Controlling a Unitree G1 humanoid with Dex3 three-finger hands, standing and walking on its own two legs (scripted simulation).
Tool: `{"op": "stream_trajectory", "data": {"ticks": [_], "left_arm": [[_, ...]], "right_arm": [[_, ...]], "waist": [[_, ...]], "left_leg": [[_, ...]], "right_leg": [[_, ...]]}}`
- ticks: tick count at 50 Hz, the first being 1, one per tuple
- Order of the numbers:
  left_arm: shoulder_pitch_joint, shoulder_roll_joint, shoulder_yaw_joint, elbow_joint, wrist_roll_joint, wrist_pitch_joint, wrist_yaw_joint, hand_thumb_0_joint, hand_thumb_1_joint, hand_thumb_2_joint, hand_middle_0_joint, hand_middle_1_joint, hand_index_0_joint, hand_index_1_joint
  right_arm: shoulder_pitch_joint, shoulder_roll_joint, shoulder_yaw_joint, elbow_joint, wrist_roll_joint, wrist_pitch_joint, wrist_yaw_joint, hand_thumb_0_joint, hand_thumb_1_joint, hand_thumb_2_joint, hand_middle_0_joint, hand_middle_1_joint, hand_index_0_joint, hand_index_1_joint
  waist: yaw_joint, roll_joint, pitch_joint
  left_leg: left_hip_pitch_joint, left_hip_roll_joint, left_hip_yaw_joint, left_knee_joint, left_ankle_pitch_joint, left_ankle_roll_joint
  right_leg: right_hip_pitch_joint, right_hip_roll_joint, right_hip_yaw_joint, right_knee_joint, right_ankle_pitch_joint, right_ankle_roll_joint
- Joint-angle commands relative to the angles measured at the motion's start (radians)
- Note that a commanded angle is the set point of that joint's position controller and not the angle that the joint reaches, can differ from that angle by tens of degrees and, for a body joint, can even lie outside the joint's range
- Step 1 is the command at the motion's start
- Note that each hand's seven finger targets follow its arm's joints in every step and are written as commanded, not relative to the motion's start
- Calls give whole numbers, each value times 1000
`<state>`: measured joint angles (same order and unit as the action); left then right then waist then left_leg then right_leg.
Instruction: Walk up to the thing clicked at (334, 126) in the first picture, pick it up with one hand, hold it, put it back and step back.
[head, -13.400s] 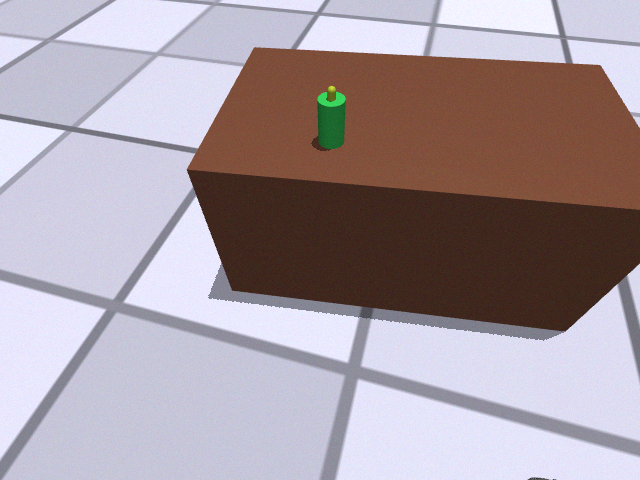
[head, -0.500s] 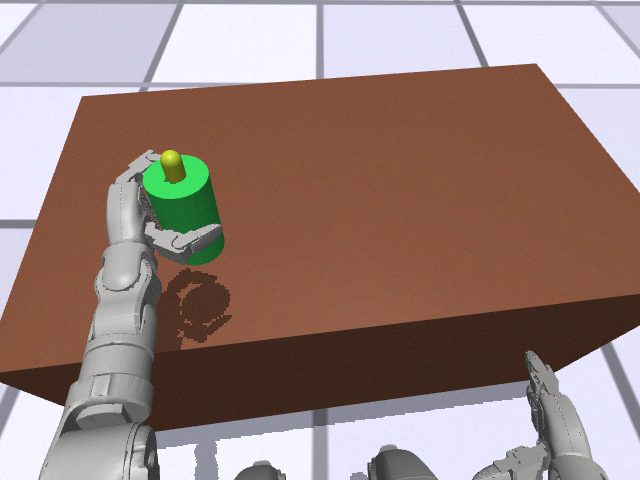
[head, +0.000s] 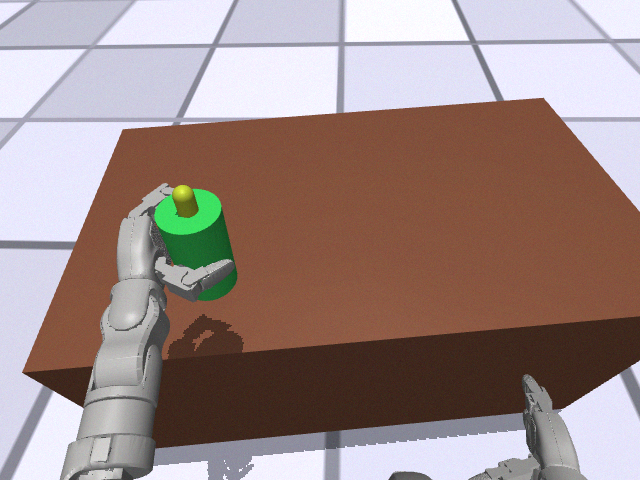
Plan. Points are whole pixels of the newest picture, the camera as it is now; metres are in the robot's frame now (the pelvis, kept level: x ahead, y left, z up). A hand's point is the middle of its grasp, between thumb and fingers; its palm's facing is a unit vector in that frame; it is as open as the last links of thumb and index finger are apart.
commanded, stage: lift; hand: left
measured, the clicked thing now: (197, 239) +0.36 +0.15 +0.13
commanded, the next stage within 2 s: hold in 0.14 s
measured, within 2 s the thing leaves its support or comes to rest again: neither
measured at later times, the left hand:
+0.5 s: hand (180, 253) +0.33 +0.16 +0.14, palm faces +0.11 -0.99 -0.02, open 10.6 cm
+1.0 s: hand (168, 255) +0.32 +0.17 +0.15, palm faces +0.12 -0.99 -0.03, open 10.6 cm
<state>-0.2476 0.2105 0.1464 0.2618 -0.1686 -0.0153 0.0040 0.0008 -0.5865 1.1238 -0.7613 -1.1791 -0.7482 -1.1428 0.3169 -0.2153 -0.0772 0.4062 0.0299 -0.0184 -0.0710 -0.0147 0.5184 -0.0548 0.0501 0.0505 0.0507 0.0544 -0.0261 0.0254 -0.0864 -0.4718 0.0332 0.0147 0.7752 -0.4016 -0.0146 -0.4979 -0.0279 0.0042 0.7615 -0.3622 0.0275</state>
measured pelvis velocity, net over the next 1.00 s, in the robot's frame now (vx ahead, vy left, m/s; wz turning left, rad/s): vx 0.01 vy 0.00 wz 0.02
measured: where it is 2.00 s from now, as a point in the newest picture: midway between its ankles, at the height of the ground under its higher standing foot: outside the picture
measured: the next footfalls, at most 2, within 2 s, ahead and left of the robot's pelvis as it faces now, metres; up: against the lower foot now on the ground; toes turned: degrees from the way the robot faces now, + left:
none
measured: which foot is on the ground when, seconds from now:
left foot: down 0.00-1.00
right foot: down 0.00-1.00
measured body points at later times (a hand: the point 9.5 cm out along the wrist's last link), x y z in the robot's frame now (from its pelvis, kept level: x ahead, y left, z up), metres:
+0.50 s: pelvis +0.00 +0.00 +0.01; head +0.00 -0.01 +0.46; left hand +0.32 +0.22 +0.14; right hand +0.16 -0.25 -0.07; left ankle +0.00 +0.13 -0.71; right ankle +0.01 -0.14 -0.71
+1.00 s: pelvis +0.01 +0.00 +0.02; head +0.00 -0.01 +0.47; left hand +0.31 +0.22 +0.15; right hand +0.17 -0.25 -0.06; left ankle +0.00 +0.13 -0.71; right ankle +0.01 -0.14 -0.71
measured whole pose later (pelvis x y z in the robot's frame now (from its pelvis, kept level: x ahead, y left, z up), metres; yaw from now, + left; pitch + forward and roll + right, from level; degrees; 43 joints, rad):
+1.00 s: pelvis +0.01 +0.00 +0.02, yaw +1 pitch +1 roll +0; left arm -0.06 0.20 0.16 -0.02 -0.19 0.13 -0.03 0.00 -0.59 1.13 -0.77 -1.17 -0.76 -1.13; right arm 0.24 -0.20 -0.07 0.61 0.03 -0.15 -0.07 -0.01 0.50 -0.06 0.05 0.05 0.05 0.05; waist -0.01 0.04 -0.05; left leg -0.30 0.03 0.00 0.63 -0.34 -0.02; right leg -0.32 -0.03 -0.02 0.61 -0.31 0.03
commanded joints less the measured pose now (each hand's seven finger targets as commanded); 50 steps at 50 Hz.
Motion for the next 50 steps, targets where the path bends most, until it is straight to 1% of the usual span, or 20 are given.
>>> {"op": "stream_trajectory", "data": {"ticks": [1, 5, 7, 10, 12, 13, 15, 17, 23, 27, 33, 35, 37, 38, 42, 43, 45, 47, 48, 50], "left_arm": [[-349, 137, 63, -305, -25, -64, -1, 0, 24, 1335, -1326, -1522, -1366, -1517], [-382, 154, 69, -408, -25, -60, -5, 0, 50, 1349, -1349, -1544, -1390, -1536], [-349, 154, 72, -387, -29, -50, -4, 0, 49, 1339, -1343, -1537, -1385, -1527], [-303, 129, 70, -384, -32, -38, -6, 0, 40, 1329, -1331, -1523, -1373, -1514], [-308, 152, 77, -419, -31, -40, -7, 0, 32, 1328, -1335, -1529, -1378, -1519], [-286, 142, 70, -390, -30, -36, -11, 0, 48, 1340, -1344, -1538, -1375, -1540], [-299, 126, 68, -427, -39, -33, -14, 0, 62, 1363, -1360, -1559, -1391, -1561], [-288, 156, 89, -438, -37, -27, -8, 0, 48, 1362, -1361, -1558, -1391, -1561], [-287, 115, 55, -491, -37, -10, -13, 0, 37, 1330, -1348, -1535, -1379, -1536], [-226, 136, 82, -461, -32, 16, -13, 0, 52, 1330, -1340, -1531, -1373, -1530], [-208, 118, 65, -514, -32, 43, -19, 0, 47, 1281, -1320, -1498, -1357, -1490], [-176, 139, 96, -492, -33, 49, -17, 0, 23, 1277, -1322, -1500, -1358, -1493], [-205, 106, 60, -559, -36, 46, -22, 0, 3, 1285, -1327, -1510, -1363, -1505], [-184, 138, 99, -530, -39, 50, -19, 0, 11, 1291, -1330, -1516, -1365, -1511], [-138, 139, 109, -534, -39, 55, -21, 0, 1, 1272, -1310, -1492, -1344, -1488], [-185, 117, 67, -601, -36, 53, -26, 0, 0, 1269, -1312, -1495, -1347, -1489], [-199, 116, 65, -614, -38, 54, -27, 0, 5, 1271, -1299, -1489, -1334, -1484], [-150, 153, 118, -530, -36, 64, -24, 0, 2, 1270, -1295, -1482, -1329, -1479], [-206, 119, 74, -583, -37, 54, -31, 0, 4, 1271, -1295, -1478, -1326, -1476], [-165, 134, 92, -558, -42, 54, -33, 0, -17, 1274, -1297, -1491, -1331, -1488]], "right_arm": [[-72, -119, -55, -118, 2, -67, -14, 0, 534, -50, 49, 50, 50, 50], [-112, -88, -25, -96, 6, -81, -10, 0, 532, -50, 50, 50, 50, 50], [-113, -130, -63, -69, 5, -85, -18, 0, 532, -50, 50, 50, 50, 50], [-132, -103, -31, -102, 5, -102, -15, 0, 532, -50, 50, 50, 50, 50], [-110, -100, -35, -52, 7, -97, -17, 0, 533, -50, 50, 50, 50, 50], [-106, -126, -54, -66, 5, -102, -22, 0, 526, -54, 50, 50, 50, 50], [-130, -94, -19, -71, 6, -114, -17, 0, 527, -54, 50, 50, 50, 50], [-120, -122, -49, -42, 5, -115, -22, 0, 525, -55, 50, 50, 50, 50], [-151, -91, -24, -45, 6, -138, -18, 0, 522, -56, 50, 50, 50, 50], [-152, -105, -38, -9, 5, -146, -16, 0, 524, -55, 50, 50, 50, 50], [-152, -97, -37, 28, 5, -155, -9, 0, 517, -55, 50, 50, 50, 50], [-177, -116, -49, -7, 5, -161, -11, 0, 516, -56, 50, 50, 50, 50], [-147, -91, -36, 48, 3, -163, -5, 0, 516, -56, 50, 50, 50, 50], [-150, -128, -59, 4, 2, -166, -9, 0, 513, -57, 50, 50, 50, 50], [-167, -110, -45, 29, 2, -176, -8, 0, 513, -58, 50, 50, 50, 50], [-147, -88, -39, 60, 2, -175, -8, 0, 510, -58, 50, 50, 50, 50], [-165, -82, -30, 76, 2, -180, -6, 0, 513, -58, 50, 50, 50, 50], [-191, -125, -53, 36, 1, -189, -12, 0, 515, -58, 50, 50, 50, 50], [-185, -86, -33, 61, 1, -188, -7, 0, 517, -58, 50, 50, 50, 50], [-187, -108, -46, 56, 2, -192, -11, 0, 515, -58, 50, 50, 50, 50]], "waist": [[4, -13, -233], [12, -11, -242], [3, -13, -209], [6, -44, -224], [15, 6, -226], [-5, -13, -232], [3, -31, -220], [4, -7, -222], [6, -9, -206], [19, -13, -162], [20, 0, -177], [20, -21, -188], [19, 21, -174], [10, -22, -177], [19, -18, -171], [12, 21, -186], [17, 18, -165], [11, -14, -171], [9, -9, -149], [13, 0, -155]], "left_leg": [[115, -27, 13, -122, 235, 20], [130, -28, 9, -145, 210, 22], [130, -32, 13, -148, 196, 24], [140, -28, 8, -159, 195, 25], [157, -29, 10, -162, 219, 20], [180, -24, 7, -162, 242, 19], [172, -27, 6, -164, 239, 23], [176, -31, 9, -166, 243, 23], [197, -28, 3, -183, 251, 19], [182, -31, 3, -201, 230, 20], [214, -28, 0, -208, 308, 17], [223, -25, -2, -214, 313, 17], [226, -26, -4, -220, 294, 13], [229, -26, -6, -224, 290, 18], [235, -30, -1, -222, 305, 20], [253, -33, 2, -221, 311, 20], [243, -33, -2, -227, 305, 20], [249, -29, -6, -234, 304, 20], [239, -32, -5, -236, 280, 21], [251, -34, -3, -238, 283, 22]], "right_leg": [[149, 20, -33, -123, 247, -15], [162, 19, -34, -138, 215, -16], [152, 17, -32, -151, 206, -14], [178, 20, -37, -159, 203, -12], [175, 19, -37, -155, 219, -17], [171, 22, -39, -153, 238, -15], [182, 20, -40, -161, 241, -12], [187, 16, -36, -167, 246, -13], [204, 22, -45, -180, 245, -15], [208, 20, -47, -199, 221, -15], [233, 21, -51, -199, 288, -19], [248, 23, -53, -204, 286, -17], [229, 25, -54, -206, 269, -21], [241, 24, -55, -216, 269, -17], [252, 19, -51, -221, 284, -14], [245, 17, -47, -223, 297, -15], [245, 18, -50, -226, 290, -17], [256, 20, -51, -232, 286, -14], [244, 19, -50, -237, 267, -15], [249, 18, -51, -241, 268, -16]]}}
